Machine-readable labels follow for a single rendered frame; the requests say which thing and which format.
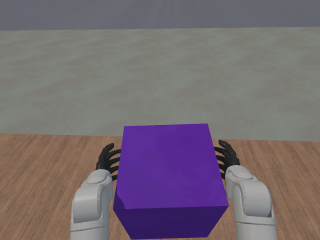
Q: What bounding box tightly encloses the carton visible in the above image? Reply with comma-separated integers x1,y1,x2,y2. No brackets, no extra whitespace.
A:
113,123,229,240

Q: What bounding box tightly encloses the right robot forearm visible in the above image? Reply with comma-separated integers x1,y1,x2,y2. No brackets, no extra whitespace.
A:
224,165,278,240

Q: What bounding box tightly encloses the left robot forearm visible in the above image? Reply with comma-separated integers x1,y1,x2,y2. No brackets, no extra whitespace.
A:
70,169,114,240

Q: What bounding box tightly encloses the left robot hand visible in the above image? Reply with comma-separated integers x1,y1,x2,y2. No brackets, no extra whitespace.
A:
95,143,121,181

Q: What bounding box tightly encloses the right robot hand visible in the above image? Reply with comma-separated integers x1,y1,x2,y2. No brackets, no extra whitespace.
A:
214,140,240,180

